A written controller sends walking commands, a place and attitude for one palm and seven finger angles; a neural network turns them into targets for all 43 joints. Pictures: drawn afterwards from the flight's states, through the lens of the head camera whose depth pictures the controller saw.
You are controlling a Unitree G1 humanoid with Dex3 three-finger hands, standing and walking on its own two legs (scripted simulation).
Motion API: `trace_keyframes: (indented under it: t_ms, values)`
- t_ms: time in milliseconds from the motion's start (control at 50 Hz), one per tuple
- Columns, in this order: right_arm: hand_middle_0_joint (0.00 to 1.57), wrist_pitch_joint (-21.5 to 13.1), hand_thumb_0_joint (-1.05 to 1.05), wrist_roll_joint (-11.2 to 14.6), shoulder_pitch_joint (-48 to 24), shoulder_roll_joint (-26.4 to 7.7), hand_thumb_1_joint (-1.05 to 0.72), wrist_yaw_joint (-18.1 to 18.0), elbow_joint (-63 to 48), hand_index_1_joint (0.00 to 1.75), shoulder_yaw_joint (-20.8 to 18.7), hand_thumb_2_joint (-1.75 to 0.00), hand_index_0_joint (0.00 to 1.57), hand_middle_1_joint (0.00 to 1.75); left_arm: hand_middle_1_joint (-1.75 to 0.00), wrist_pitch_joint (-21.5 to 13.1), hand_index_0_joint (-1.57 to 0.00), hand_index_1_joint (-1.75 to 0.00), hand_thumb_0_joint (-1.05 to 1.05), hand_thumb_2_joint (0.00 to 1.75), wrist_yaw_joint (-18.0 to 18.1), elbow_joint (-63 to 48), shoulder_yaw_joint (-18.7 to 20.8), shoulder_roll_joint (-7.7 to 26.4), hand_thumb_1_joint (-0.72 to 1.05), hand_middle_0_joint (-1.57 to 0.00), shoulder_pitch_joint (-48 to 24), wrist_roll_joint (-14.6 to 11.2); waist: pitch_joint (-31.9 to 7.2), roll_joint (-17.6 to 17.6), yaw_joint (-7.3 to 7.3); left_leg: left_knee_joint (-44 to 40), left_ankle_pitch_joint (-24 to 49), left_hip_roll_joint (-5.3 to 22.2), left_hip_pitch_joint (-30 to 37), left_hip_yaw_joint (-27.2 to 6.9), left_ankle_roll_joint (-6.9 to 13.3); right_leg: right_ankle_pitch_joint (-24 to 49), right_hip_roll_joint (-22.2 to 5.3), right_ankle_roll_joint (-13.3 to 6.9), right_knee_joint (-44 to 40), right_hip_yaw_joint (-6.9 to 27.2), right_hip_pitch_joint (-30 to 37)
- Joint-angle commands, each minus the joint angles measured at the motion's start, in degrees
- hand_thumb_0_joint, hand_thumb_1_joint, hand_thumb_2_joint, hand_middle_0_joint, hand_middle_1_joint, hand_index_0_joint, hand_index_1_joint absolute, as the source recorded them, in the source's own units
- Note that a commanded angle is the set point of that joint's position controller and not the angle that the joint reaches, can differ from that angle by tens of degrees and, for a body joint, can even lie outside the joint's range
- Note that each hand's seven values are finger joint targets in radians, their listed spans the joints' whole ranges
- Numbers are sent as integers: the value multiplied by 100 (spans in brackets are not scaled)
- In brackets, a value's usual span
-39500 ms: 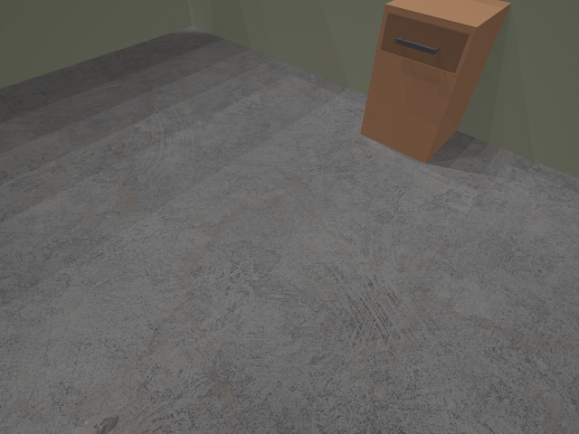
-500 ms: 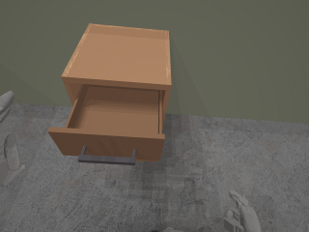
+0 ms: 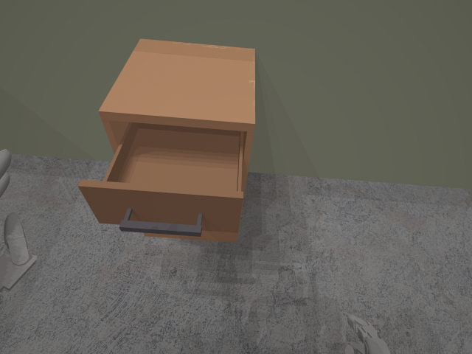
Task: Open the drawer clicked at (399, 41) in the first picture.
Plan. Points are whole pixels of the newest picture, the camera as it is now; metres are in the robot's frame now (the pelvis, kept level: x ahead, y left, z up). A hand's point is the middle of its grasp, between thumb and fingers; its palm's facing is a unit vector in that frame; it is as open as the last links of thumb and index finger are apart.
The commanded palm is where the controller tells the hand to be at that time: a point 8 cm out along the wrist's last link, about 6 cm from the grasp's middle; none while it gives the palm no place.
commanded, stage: stop stepping back and stand still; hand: left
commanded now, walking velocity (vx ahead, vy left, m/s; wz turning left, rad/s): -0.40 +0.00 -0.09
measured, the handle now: (163, 221) +0.44 +0.19 -0.16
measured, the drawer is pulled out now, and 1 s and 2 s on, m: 0.24 0.24 0.24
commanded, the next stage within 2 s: let the arm hang, fingers relaxed in 0.86 s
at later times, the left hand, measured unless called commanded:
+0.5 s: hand (82, 333) +0.13 +0.16 +0.17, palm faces +0.29 -0.83 -0.47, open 7.4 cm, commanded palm +0.07 +0.22 +0.18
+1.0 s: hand (61, 326) +0.14 +0.20 +0.12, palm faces +0.28 -0.86 -0.43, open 7.4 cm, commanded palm none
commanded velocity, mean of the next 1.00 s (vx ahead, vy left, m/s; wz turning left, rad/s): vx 0.05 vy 0.05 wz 0.00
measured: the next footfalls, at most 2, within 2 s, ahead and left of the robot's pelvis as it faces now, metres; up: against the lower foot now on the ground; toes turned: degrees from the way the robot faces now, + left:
right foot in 0.10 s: -0.03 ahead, -0.11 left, +0.00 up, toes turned -1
left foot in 0.62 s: -0.07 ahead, +0.08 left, +0.00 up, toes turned +1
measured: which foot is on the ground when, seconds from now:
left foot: down 0.00-0.16, up 0.18-0.60, down 0.62-1.00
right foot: up 0.00-0.08, down 0.10-1.00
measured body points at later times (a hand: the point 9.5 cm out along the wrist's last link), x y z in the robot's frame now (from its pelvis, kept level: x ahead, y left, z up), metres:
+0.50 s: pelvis -0.07 -0.06 +0.02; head -0.04 -0.06 +0.46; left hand +0.10 +0.20 +0.19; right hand +0.09 -0.34 -0.06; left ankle -0.11 +0.07 -0.69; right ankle -0.07 -0.11 -0.73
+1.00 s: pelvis -0.07 -0.03 +0.00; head -0.05 -0.02 +0.45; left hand +0.12 +0.25 +0.15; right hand +0.07 -0.25 -0.10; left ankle -0.11 +0.08 -0.73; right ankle -0.07 -0.11 -0.73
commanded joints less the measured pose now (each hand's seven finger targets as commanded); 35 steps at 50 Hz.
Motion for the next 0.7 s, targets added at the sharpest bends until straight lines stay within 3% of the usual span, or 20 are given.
trace_keyframes:
  t_ms: [0,40,80,100,120,140,160,180,220,260,300,360,440,480,540,580,600,620,640,680]
  values:
    - [20,-333,0,16,-737,-867,-90,125,-726,30,-235,-90,20,30,-30,-416,-20,-30,0,90,-118,-1234,164,398,90,-20,-272,53,-284,1342,-12,-421,4440,1434,1528,-846,445,96,-360,-14,-1656,70,-117]
    - [20,-312,0,-18,-840,-949,-90,138,-712,30,-227,-90,20,30,-30,-458,-20,-30,0,90,-177,-1120,218,462,90,-20,-364,70,-247,1223,21,-452,3790,1363,1172,-889,351,801,-277,17,-2604,-39,587]
    - [20,-233,0,18,-912,-1045,-90,154,-816,30,-281,-90,20,30,-30,-535,-20,-30,0,90,-228,-1046,540,733,90,-20,-164,145,-434,1102,126,-151,2845,1041,723,-488,180,2071,-344,55,-3389,-221,1478]
    - [20,-181,0,103,-862,-999,-90,179,-933,30,-280,-90,20,30,-30,-582,-20,-30,0,90,-244,-958,610,746,90,-20,59,113,-698,659,127,110,2134,746,397,-177,96,2989,-570,22,-3261,-156,2031]
    - [20,-118,0,171,-714,-946,-90,191,-1060,30,-310,-90,20,30,-30,-611,-20,-30,0,90,-220,-931,638,775,90,-20,226,150,-1054,-195,76,709,1388,309,32,272,1,4539,-1041,34,-3026,305,2434]
    - [20,-69,0,294,-719,-875,-90,179,-1270,30,-347,-90,20,30,-30,-598,-20,-30,0,90,-214,-677,719,848,90,-20,490,82,-1183,-1308,98,1495,-507,-210,-737,276,-90,5952,-1663,100,-2825,996,2861]
    - [20,-1,0,369,-787,-892,-90,144,-1410,30,-295,-90,20,30,-30,-610,-20,-30,0,90,-177,-605,936,962,90,-20,836,-15,-1313,-1217,167,2100,-1276,-290,-1149,-251,-23,6383,-2125,172,-2717,1429,2985]
    - [20,71,0,368,-773,-845,-90,111,-1415,30,-229,-90,20,30,-30,-596,-20,-30,0,90,-140,-476,1155,1082,90,-20,1165,-20,-1485,-719,222,2225,-1183,-231,-1191,-474,17,6059,-2113,219,-2669,1422,2907]
    - [20,237,0,334,-847,-618,-90,19,-1424,30,-53,-90,20,30,-30,-543,-20,-30,0,90,-32,-618,1029,872,90,-20,1136,-12,-1403,-311,76,2037,-914,-179,-1343,-436,-19,5889,-2082,-167,-2552,1271,3067]
    - [20,219,0,301,-932,-650,-90,-57,-1435,30,-28,-90,20,30,-30,-576,-20,-30,0,90,32,-765,821,780,90,-20,771,31,-1037,-88,-12,2048,-641,-249,-1168,-328,-15,5580,-2070,-302,-2725,1212,2741]
    - [20,146,0,283,-887,-754,-90,-87,-1441,30,-64,-90,20,30,-30,-582,-20,-30,0,90,35,-797,639,759,90,-20,478,26,-719,-291,5,1886,-530,-251,-1010,-343,27,4955,-2106,-288,-2921,1272,2608]
    - [20,66,0,275,-763,-884,-90,-71,-1470,30,-150,-90,20,30,-30,-636,-20,-30,0,90,16,-629,455,701,90,-20,339,48,-510,-274,37,1580,-450,-281,-776,-319,103,3678,-2183,-199,-3326,1552,2476]
    - [20,14,0,285,-676,-900,-90,-28,-1508,30,-187,-90,20,30,-30,-718,-20,-30,0,90,-29,-687,416,763,90,-20,130,78,-308,-415,82,786,-530,-213,-394,-231,198,2369,-2241,-465,-3664,1653,2319]
    - [20,-7,0,295,-627,-879,-90,-11,-1475,30,-170,-90,20,30,-30,-715,-20,-30,0,90,-46,-697,455,826,90,-20,97,97,-290,-266,66,169,-335,-231,14,-137,234,1915,-2118,-526,-3662,1531,2112]
    - [20,-93,0,304,-481,-856,-90,13,-1460,30,-128,-90,20,30,-30,-719,-20,-30,0,90,-80,-732,315,730,90,-20,79,101,-189,88,13,-1056,286,-226,923,-68,311,1060,-1644,-325,-3552,1005,1660]
    - [20,-201,0,303,-436,-939,-90,-22,-1463,30,-167,-90,20,30,-30,-720,-20,-30,0,90,-100,-740,266,690,90,-20,48,84,-30,622,35,-1535,278,380,1207,-593,494,751,-1070,-154,-2930,731,1226]
    - [20,-220,0,271,-431,-1042,-90,-23,-1446,30,-180,-90,20,30,-30,-725,-20,-30,0,90,-99,-856,213,646,90,-20,-114,75,74,916,37,-1499,450,783,1104,-1103,678,784,-777,7,-2485,459,1041]
    - [20,-259,0,281,-417,-1048,-90,-10,-1406,30,-185,-90,20,30,-30,-689,-20,-30,0,90,-90,-823,308,683,90,-20,-156,63,24,914,58,-1388,686,1038,993,-1277,762,834,-602,105,-2126,248,1011]
    - [20,-285,0,319,-392,-1008,-90,-4,-1353,30,-186,-90,20,30,-30,-612,-20,-30,0,90,-82,-704,386,697,90,-20,-78,46,-51,850,51,-1246,652,1000,688,-1035,689,773,-516,104,-2049,158,1269]
    - [20,-351,0,252,-465,-900,-90,-61,-1287,30,-72,-90,20,30,-30,-508,-20,-30,0,90,-69,-976,517,848,90,-20,-353,43,223,1283,11,-1513,96,993,114,-978,599,679,-531,-52,-1918,-70,1442]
